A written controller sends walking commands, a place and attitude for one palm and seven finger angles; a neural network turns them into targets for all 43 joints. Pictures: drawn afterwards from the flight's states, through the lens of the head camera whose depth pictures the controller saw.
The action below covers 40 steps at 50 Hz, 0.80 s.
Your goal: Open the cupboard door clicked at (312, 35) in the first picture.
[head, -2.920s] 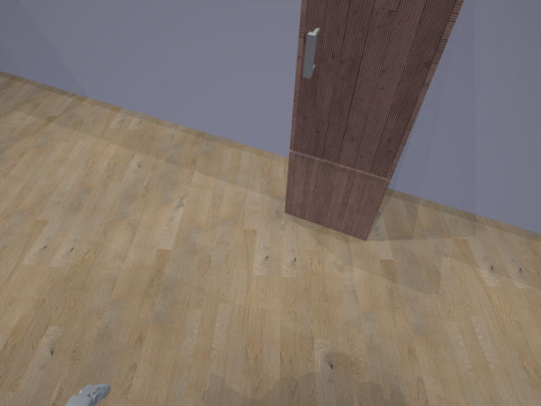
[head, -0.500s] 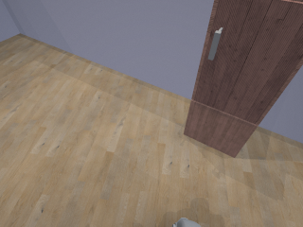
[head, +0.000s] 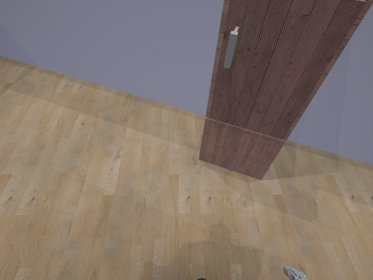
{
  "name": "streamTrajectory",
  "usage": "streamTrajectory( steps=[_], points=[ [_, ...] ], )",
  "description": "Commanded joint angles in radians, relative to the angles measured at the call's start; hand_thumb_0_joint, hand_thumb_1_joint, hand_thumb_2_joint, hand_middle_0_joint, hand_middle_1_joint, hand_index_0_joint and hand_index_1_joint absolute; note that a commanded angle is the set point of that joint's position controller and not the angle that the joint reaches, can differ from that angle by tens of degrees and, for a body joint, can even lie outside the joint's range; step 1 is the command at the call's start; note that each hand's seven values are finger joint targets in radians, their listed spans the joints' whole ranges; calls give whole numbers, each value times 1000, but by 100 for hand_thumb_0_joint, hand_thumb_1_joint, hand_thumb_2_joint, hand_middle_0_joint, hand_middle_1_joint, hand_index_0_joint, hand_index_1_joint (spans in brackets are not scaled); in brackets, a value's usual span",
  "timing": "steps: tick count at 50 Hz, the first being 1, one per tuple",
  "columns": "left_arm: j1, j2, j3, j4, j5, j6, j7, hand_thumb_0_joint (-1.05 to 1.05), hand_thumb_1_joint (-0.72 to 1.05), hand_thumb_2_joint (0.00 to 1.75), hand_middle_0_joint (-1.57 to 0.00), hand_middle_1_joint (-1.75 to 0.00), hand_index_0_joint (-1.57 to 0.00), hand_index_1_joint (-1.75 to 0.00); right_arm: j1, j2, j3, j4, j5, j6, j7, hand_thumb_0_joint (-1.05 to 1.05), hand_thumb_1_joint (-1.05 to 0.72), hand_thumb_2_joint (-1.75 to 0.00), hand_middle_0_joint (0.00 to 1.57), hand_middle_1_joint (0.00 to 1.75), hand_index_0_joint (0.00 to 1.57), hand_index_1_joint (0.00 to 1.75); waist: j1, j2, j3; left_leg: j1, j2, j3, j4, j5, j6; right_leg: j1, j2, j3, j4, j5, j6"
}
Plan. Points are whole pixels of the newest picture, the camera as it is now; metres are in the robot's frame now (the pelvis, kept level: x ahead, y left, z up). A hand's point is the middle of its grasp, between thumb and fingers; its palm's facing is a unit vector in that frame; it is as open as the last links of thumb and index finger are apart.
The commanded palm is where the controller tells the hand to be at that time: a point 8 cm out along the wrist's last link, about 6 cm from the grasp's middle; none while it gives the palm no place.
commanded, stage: turn to face it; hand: left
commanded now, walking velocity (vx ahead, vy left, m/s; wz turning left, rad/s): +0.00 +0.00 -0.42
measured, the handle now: (231, 47) +0.84 -0.07 +0.06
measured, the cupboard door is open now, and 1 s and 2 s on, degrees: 0 0 0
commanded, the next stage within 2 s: take the last steps up to it in 0.24 s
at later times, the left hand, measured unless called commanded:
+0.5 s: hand out of the picture +0.14 +0.15 -0.15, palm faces -0.23 -0.94 -0.24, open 7.4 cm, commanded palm none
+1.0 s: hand (122, 272) +0.15 +0.17 -0.17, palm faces -0.24 -0.96 -0.15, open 7.4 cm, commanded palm none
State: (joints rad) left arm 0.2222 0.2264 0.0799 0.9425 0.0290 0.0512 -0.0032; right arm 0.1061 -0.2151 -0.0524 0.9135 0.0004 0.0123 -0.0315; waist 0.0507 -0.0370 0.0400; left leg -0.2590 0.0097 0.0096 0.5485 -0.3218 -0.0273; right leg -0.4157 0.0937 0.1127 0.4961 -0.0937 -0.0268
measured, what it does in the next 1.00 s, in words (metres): walks ahead, turning right: right foot, then left foot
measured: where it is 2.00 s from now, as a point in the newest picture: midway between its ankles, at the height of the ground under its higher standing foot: (203, 276)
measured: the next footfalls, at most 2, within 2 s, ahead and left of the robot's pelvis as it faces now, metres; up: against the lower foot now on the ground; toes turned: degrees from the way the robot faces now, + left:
right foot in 0.40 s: +0.00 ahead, -0.12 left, +0.00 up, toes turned -16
left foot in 0.82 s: +0.19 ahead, +0.08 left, +0.00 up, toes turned -6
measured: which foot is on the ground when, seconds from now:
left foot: down 0.00-0.42, up 0.44-0.80, down 0.82-1.00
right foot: down 0.00-0.00, up 0.02-0.38, down 0.40-0.84, up 0.86-1.00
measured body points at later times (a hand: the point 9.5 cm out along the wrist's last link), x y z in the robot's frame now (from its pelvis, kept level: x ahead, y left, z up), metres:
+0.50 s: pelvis +0.00 -0.02 +0.00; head +0.02 -0.05 +0.45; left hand +0.15 +0.20 -0.13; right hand -0.08 -0.25 -0.16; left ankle -0.01 +0.12 -0.68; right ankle -0.04 -0.11 -0.73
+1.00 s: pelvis +0.13 -0.01 +0.01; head +0.14 +0.01 +0.46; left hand +0.17 +0.22 -0.15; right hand +0.08 -0.23 -0.13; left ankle +0.15 +0.08 -0.73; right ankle +0.05 -0.12 -0.64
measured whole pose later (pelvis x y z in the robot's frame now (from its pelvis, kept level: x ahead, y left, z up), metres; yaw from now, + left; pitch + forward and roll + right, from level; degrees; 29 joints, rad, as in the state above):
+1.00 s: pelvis +0.13 -0.01 +0.01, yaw -16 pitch -1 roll +0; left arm 0.34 0.19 0.06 1.12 0.04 0.01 -0.02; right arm 0.30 -0.13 -0.03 1.05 -0.02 -0.06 -0.02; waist 0.00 -0.04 0.02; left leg -0.19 0.05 0.18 0.46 -0.26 0.03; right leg -0.43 -0.06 -0.04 1.12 -0.32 -0.03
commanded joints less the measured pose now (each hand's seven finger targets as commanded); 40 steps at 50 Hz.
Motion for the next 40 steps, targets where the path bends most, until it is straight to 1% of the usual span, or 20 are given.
streamTrajectory(
  steps=[1, 2, 3, 5, 6, 12, 14, 17, 19, 20, 21, 22, 23, 24, 26, 27, 29, 36, 38, 40],
  points=[
    [-66, 107, 32, -121, -6, -15, -4, 0, 90, 90, -20, -30, -20, -30, 116, -240, -47, -55, -19, -15, -15, 0, -90, -90, 20, 30, 20, 30, -79, 280, -28, 165, 466, -377, -350, 117, 159, -269, -37, -42, 414, -435, 64],
    [-26, 137, 44, -86, 4, -5, -3, 0, 90, 90, -20, -30, -20, -30, 43, -171, -29, -68, -23, -16, -13, 0, -90, -90, 20, 30, 20, 30, -39, 224, -15, 60, 397, -276, -335, 157, 157, -197, -69, -9, 531, -359, 74],
    [7, 132, 53, -68, 6, 3, -10, 0, 90, 90, -20, -30, -20, -30, -15, -141, -20, -85, -24, -18, -17, 0, -90, -90, 20, 30, 20, 30, -6, 212, 6, 13, 340, -183, -319, 218, 153, -167, -70, -26, 630, -314, 82],
    [43, 106, 45, -56, 2, 5, -19, 0, 90, 90, -20, -30, -20, -30, -19, -133, -13, -88, -27, -28, -17, 0, -90, -90, 20, 30, 20, 30, 11, 162, 4, 24, 275, -71, -274, 351, 146, -166, -79, -61, 719, -274, 87],
    [32, 94, 39, -57, 0, 5, -19, 0, 90, 90, -20, -30, -20, -30, 14, -130, -14, -77, -28, -30, -16, 0, -90, -90, 20, 30, 20, 30, -6, 158, 0, 72, 258, -41, -251, 416, 147, -178, -86, -76, 704, -272, 92],
    [-96, 52, 4, -88, -7, -2, -17, 0, 90, 90, -20, -30, -20, -30, 196, -153, -29, 5, -31, -26, -10, 0, -90, -90, 20, 30, 20, 30, -94, 224, -28, 226, 291, -17, -180, 628, 172, -96, -124, -159, 383, -350, 92],
    [-114, 47, -3, -86, -8, -7, -15, 0, 90, 90, -20, -30, -20, -30, 222, -166, -36, 24, -31, -21, -6, 0, -90, -90, 20, 30, 20, 30, -108, 245, -40, 237, 295, -7, -154, 674, 167, -39, -111, -187, 288, -358, 80],
    [-77, 43, -5, -65, -12, -20, -9, 0, 90, 90, -20, -30, -20, -30, 219, -174, -41, 42, -29, -17, -1, 0, -90, -90, 20, 30, 20, 30, -86, 256, -68, 209, 296, 7, -100, 676, 141, 80, -103, -197, 114, -282, 56],
    [25, 83, 3, -24, -6, -38, -10, 0, 90, 90, -20, -30, -20, -30, 219, -163, -38, 47, -20, -16, 6, 0, -90, -90, 20, 30, 20, 30, -39, 151, -137, 103, 259, 59, 25, 414, 72, 328, -124, -184, -123, -88, 37],
    [96, 170, 19, 4, 2, -51, -1, 0, 90, 90, -20, -30, -20, -30, 224, -101, -22, 35, -9, -17, 12, 0, -90, -90, 20, 30, 20, 30, -8, -73, -194, -135, 186, 149, 213, 105, 13, 567, -320, 27, -172, -14, -28],
    [152, 237, 31, 25, -6, -51, 9, 0, 90, 90, -20, -30, -20, -30, 126, -51, 1, -13, -17, -14, 14, 0, -90, -90, 20, 30, 20, 30, 34, -265, -143, -363, 75, 147, 401, -335, -28, 582, -485, 266, -192, 144, -131],
    [176, 219, 26, 30, -12, -50, 18, 0, 90, 90, -20, -30, -20, -30, 85, -79, -7, -20, -22, -8, 10, 0, -90, -90, 20, 30, 20, 30, 55, -168, -111, -389, 92, 38, 504, -317, -14, 513, -495, 235, -207, 39, -194],
    [138, 187, 29, 30, -10, -59, 22, 0, 90, 90, -20, -30, -20, -30, 78, -77, -10, -8, -27, -7, 17, 0, -90, -90, 20, 30, 20, 30, 34, -228, -59, -423, 112, 12, 543, -245, -7, 460, -437, 217, -245, -74, -181],
    [103, 151, 21, 33, -11, -59, 25, 0, 90, 90, -20, -30, -20, -30, 72, -81, -13, 5, -29, -8, 23, 0, -90, -90, 20, 30, 20, 30, 19, -183, -17, -427, 125, 18, 568, -186, -7, 424, -413, 200, -262, -188, -173],
    [39, 106, 0, 18, -9, -74, 21, 0, 90, 90, -20, -30, -20, -30, 117, -70, -17, 41, -36, -10, 36, 0, -90, -90, 20, 30, 20, 30, -38, -93, 32, -359, 131, 43, 543, -73, -25, 302, -352, 81, -270, -172, -139],
    [36, 98, -4, 22, -9, -82, 18, 0, 90, 90, -20, -30, -20, -30, 136, -60, -16, 53, -37, -9, 38, 0, -90, -90, 20, 30, 20, 30, -48, -86, 36, -327, 125, 56, 519, -41, -31, 271, -334, 49, -276, -153, -129],
    [52, 95, -6, 36, -7, -94, 16, 0, 90, 90, -20, -30, -20, -30, 153, -45, -20, 67, -34, -10, 45, 0, -90, -90, 20, 30, 20, 30, -57, -88, 53, -300, 119, 73, 469, 5, -38, 247, -319, 21, -300, -165, -126],
    [119, 117, -2, 90, -1, -104, 14, 0, 90, 90, -20, -30, -20, -30, 75, -24, -15, 39, -27, -35, 55, 0, -90, -90, 20, 30, 20, 30, -29, -104, 78, -224, 105, 91, 185, -5, -16, 262, -343, 59, -292, -212, -154],
    [116, 116, -2, 102, -4, -104, 14, 0, 90, 90, -20, -30, -20, -30, 114, -27, -13, 50, -24, -47, 51, 0, -90, -90, 20, 30, 20, 30, -54, -83, 64, -107, 88, 107, 79, 37, -7, 233, -332, 43, -241, -193, -135],
    [108, 91, -3, 105, -11, -98, 9, 0, 90, 90, -20, -30, -20, -30, 259, -52, -19, 104, -27, -63, 38, 0, -90, -90, 20, 30, 20, 30, -114, 29, 12, 161, 56, 126, -65, 83, 4, 117, -250, -29, -61, -177, -92]
  ],
)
